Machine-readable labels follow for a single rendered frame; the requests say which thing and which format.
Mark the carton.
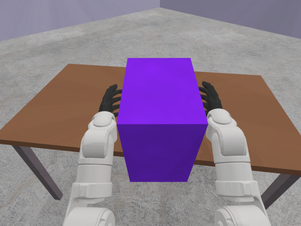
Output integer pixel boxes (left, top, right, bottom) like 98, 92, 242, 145
117, 58, 208, 182

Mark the robot left upper arm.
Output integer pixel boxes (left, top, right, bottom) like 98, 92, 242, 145
64, 207, 115, 226

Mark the left robot forearm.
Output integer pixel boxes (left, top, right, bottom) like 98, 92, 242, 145
63, 111, 117, 226

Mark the right robot hand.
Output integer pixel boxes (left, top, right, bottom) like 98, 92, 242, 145
198, 81, 223, 117

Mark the right robot forearm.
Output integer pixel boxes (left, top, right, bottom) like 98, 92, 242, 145
206, 108, 271, 226

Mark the left robot hand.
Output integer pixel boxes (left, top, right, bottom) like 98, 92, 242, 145
99, 84, 122, 117

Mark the robot right upper arm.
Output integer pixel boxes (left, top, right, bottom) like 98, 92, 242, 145
214, 205, 270, 226

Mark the table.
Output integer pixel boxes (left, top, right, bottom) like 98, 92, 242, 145
0, 64, 301, 210

